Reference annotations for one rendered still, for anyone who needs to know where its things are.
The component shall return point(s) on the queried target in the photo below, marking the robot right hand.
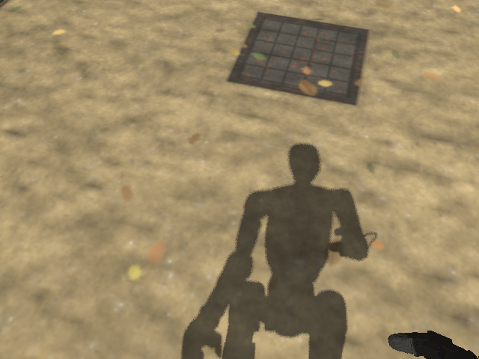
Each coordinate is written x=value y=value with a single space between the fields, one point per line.
x=430 y=345

